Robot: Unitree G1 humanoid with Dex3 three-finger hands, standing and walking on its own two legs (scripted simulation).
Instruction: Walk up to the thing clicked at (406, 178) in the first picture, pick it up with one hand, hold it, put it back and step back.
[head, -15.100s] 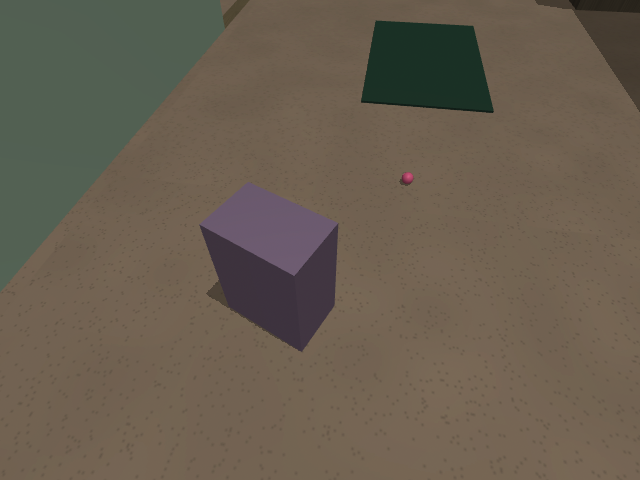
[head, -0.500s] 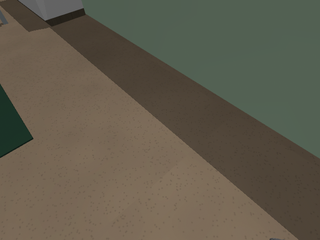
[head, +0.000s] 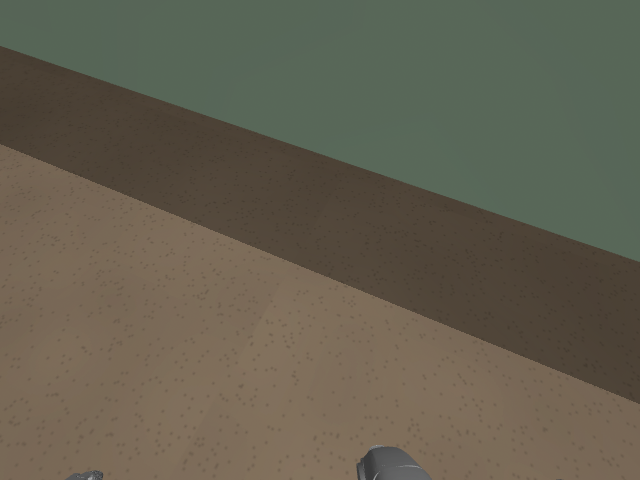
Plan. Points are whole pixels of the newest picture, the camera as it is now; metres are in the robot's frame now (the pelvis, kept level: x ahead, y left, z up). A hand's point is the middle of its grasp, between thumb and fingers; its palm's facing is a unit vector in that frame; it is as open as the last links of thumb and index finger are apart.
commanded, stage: walk up
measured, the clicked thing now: out of the picture -0.26 +0.81 -0.75
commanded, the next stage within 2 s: stand in 1.64 s
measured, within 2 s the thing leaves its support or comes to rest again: neither
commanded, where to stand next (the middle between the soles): +0.09 -0.04 m, yaw -21 degrees
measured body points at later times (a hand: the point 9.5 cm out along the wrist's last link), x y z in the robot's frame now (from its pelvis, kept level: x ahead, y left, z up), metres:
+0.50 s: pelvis +0.02 -0.05 -0.01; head +0.04 -0.07 +0.44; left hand +0.18 +0.23 -0.11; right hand +0.00 -0.38 -0.13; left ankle +0.09 +0.08 -0.71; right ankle +0.01 -0.14 -0.74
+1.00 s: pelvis +0.02 -0.06 -0.02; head +0.04 -0.08 +0.43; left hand +0.19 +0.22 -0.12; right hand +0.02 -0.38 -0.14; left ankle +0.07 +0.07 -0.72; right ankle -0.02 -0.18 -0.74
